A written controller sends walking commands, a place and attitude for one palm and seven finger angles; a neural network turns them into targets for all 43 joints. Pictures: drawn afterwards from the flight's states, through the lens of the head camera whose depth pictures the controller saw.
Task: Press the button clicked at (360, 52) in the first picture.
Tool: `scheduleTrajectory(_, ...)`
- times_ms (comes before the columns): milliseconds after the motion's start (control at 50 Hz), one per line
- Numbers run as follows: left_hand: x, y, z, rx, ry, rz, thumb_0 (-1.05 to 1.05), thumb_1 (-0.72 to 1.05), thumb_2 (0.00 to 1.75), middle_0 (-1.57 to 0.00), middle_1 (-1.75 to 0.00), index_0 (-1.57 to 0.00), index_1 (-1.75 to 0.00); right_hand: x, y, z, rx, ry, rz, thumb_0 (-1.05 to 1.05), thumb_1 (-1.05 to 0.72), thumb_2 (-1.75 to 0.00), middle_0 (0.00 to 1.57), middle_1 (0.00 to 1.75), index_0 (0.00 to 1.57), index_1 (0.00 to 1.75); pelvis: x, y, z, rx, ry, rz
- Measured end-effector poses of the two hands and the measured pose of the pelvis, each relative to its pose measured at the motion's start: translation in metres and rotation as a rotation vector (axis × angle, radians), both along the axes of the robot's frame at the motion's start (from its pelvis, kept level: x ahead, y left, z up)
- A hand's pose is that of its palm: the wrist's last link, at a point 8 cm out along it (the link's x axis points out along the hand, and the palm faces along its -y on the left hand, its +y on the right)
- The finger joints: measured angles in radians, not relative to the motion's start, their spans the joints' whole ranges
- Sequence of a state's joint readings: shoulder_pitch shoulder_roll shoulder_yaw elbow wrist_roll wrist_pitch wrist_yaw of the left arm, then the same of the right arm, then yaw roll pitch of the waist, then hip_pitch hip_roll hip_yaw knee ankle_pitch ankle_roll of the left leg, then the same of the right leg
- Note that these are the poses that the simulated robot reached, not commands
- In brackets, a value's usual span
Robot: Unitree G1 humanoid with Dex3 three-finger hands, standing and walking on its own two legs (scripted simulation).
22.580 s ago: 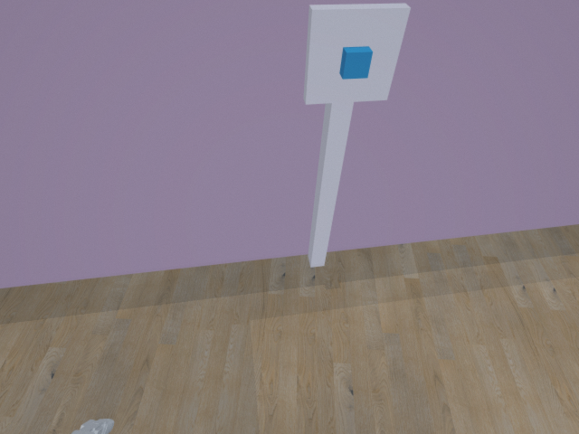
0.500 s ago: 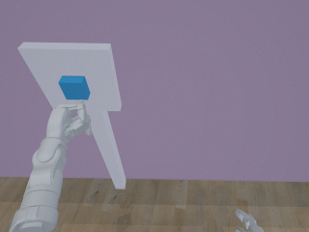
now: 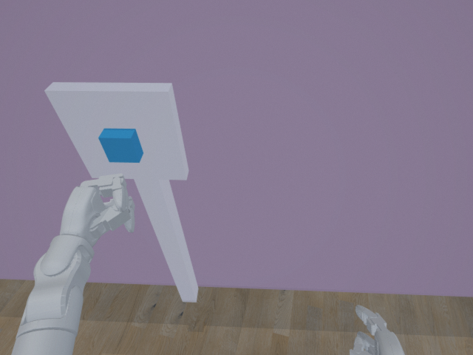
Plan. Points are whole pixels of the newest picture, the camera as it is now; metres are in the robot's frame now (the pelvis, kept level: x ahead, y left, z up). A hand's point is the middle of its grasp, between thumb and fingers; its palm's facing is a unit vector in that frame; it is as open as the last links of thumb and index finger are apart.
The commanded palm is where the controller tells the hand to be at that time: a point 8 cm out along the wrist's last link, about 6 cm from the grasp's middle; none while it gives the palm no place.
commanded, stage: draw the hand back to the body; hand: left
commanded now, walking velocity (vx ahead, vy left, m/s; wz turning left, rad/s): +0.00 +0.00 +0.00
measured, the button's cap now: (122, 144) +0.46 +0.24 +0.13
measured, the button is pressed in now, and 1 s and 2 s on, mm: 0 0 0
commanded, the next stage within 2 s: step back with the hand held close in 1.26 s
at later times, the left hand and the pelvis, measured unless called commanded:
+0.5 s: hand (81, 249) +0.23 +0.23 +0.14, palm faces +0.29 -0.92 -0.26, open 3.1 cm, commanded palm +0.18 +0.27 +0.16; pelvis -0.01 +0.00 +0.01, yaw +0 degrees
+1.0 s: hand (28, 268) +0.19 +0.26 +0.17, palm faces +0.37 -0.85 -0.37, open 3.1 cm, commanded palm +0.13 +0.30 +0.19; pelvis +0.01 +0.02 +0.01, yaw +0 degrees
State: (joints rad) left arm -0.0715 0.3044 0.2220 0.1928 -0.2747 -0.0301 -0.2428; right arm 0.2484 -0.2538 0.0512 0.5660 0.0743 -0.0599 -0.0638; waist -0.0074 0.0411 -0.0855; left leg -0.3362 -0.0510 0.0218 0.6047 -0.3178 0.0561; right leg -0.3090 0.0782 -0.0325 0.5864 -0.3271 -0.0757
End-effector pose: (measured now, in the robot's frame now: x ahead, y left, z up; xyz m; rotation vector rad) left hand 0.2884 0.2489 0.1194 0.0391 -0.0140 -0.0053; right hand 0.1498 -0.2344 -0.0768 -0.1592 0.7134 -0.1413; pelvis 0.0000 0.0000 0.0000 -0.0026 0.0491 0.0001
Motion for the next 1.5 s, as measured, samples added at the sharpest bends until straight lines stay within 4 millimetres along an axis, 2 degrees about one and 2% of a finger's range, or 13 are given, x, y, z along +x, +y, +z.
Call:
scheduleTrajectory(140, -0.034, 0.013, 0.005, 0.009, 0.009, 0.045, 0.01, 0.90, 0.90, -1.30, -1.50, -1.30, -1.49, -0.006, -0.008, 0.003, -0.014, -0.011, -0.006, 0.01, -0.90, -0.90, 0.20, 0.30, 0.20, 0.30, -0.004, -0.004, 0.002, -0.002, -0.026, 0.003)
scheduleTrajectory(280, -0.059, 0.015, 0.017, 0.015, -0.019, 0.041, 0.01, 0.90, 0.90, -1.30, -1.50, -1.30, -1.50, 0.002, -0.008, 0.011, -0.029, -0.069, 0.011, 0.02, -0.90, -0.90, 0.20, 0.30, 0.20, 0.30, -0.011, -0.005, 0.002, -0.006, -0.047, 0.015)
scheduleTrajectory(440, -0.083, 0.020, 0.028, 0.206, -0.058, 0.250, 0.01, 0.90, 0.90, -1.30, -1.50, -1.30, -1.49, 0.011, 0.004, 0.018, -0.030, -0.078, 0.045, 0.01, -0.90, -0.90, 0.20, 0.30, 0.20, 0.30, -0.017, -0.002, 0.008, -0.010, -0.076, 0.008)
scheduleTrajectory(620, -0.110, 0.027, 0.038, 0.275, -0.083, 0.330, 0.01, 0.89, 0.90, -1.30, -1.50, -1.30, -1.49, 0.015, 0.024, 0.012, -0.010, -0.018, 0.082, 0.01, -0.90, -0.90, 0.20, 0.30, 0.20, 0.30, -0.007, 0.007, 0.014, -0.007, -0.106, 0.005)
scheduleTrajectory(800, -0.124, 0.037, 0.054, 0.327, -0.113, 0.349, 0.01, 0.89, 0.90, -1.31, -1.50, -1.30, -1.49, 0.024, 0.037, 0.012, 0.008, -0.013, 0.096, 0.01, -0.90, -0.90, 0.20, 0.30, 0.20, 0.30, 0.001, 0.016, 0.015, -0.009, -0.114, 0.003)
scheduleTrajectory(1080, -0.148, 0.050, 0.069, 0.384, -0.143, 0.381, 0.01, 0.89, 0.90, -1.31, -1.50, -1.30, -1.49, 0.035, 0.041, 0.020, -0.012, -0.044, 0.105, 0.01, -0.90, -0.90, 0.20, 0.30, 0.20, 0.30, 0.005, 0.024, 0.014, -0.016, -0.111, 0.004)
scheduleTrajectory(1400, -0.150, 0.047, 0.069, 0.374, -0.154, 0.382, 0.01, 0.89, 0.90, -1.31, -1.50, -1.30, -1.49, 0.023, 0.042, 0.018, -0.005, -0.032, 0.099, 0.01, -0.90, -0.90, 0.20, 0.30, 0.20, 0.30, 0.000, 0.021, 0.014, -0.015, -0.118, -0.001)
scheduleTrajectory(1500, -0.144, 0.058, 0.078, 0.433, -0.196, 0.386, 0.01, 0.89, 0.90, -1.31, -1.50, -1.31, -1.49, 0.015, 0.034, 0.016, -0.011, 0.003, 0.075, 0.01, -0.90, -0.90, 0.20, 0.30, 0.20, 0.30, -0.004, 0.021, 0.014, -0.025, -0.084, -0.007)
